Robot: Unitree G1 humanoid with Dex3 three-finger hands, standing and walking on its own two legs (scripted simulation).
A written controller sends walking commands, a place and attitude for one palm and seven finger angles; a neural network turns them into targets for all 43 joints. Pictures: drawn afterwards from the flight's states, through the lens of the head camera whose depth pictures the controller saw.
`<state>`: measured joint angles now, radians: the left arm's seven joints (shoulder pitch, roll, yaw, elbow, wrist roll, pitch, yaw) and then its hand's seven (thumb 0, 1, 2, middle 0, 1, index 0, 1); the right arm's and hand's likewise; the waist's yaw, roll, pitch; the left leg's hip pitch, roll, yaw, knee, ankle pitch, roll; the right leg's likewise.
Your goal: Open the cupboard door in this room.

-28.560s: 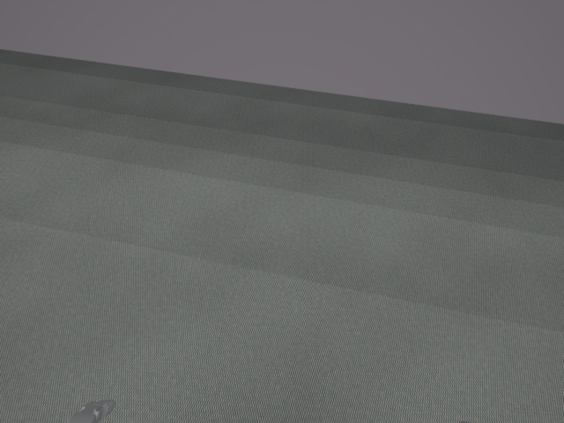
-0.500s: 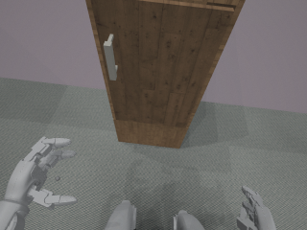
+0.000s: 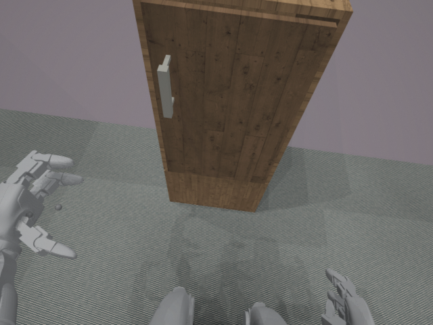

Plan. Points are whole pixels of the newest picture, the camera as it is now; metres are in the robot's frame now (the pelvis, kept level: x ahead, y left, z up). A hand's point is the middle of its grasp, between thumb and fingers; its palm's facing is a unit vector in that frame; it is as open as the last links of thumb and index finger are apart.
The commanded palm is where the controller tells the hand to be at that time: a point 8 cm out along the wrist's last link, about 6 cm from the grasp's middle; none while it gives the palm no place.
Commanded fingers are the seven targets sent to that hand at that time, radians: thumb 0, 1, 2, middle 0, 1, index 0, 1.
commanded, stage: raise the hand with hooked fingers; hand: left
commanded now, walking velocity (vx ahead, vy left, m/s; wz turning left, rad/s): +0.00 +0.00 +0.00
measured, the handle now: (167, 87) +0.59 +0.16 +0.05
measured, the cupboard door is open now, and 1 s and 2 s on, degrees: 0 0 0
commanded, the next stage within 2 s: move the hooked fingers beside the handle in 0.48 s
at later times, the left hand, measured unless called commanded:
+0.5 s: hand (72, 206) +0.29 +0.26 +0.05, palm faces -0.05 -1.00 -0.06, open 13.9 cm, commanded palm +0.27 +0.31 +0.06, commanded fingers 0.00 -0.50 0.30 -0.30 -1.20 -0.30 -1.20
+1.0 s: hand (91, 173) +0.35 +0.25 +0.05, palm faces -0.05 -1.00 -0.03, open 13.9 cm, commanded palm +0.34 +0.30 +0.05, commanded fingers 0.00 -0.50 0.30 -0.30 -1.20 -0.30 -1.20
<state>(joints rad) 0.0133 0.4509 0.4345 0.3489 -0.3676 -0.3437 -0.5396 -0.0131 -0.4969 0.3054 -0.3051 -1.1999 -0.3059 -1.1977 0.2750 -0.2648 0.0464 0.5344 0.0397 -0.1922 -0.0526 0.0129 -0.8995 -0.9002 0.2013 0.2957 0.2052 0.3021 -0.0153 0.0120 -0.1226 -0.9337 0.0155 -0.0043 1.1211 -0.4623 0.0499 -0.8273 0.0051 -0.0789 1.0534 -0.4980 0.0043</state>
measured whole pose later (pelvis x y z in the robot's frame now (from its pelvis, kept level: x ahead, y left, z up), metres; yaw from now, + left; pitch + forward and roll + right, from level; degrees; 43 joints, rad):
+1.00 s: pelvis +0.01 -0.02 +0.00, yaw -1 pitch +18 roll -3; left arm -0.23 0.49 0.44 0.59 -0.32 -0.30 -0.55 -0.01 -0.50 0.30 -0.31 -1.20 -0.31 -1.20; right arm 0.29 -0.28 0.04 0.55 0.04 -0.14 -0.06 0.01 -0.90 -0.90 0.20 0.30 0.20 0.30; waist -0.05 0.01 -0.14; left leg -0.97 0.04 0.00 1.13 -0.47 0.03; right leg -0.87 0.03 -0.07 1.08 -0.51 -0.02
